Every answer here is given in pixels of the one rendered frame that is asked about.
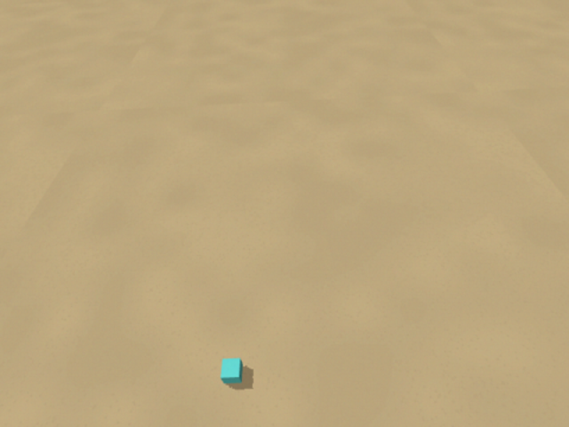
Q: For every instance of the cube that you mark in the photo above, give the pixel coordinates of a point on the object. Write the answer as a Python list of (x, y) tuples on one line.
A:
[(231, 371)]

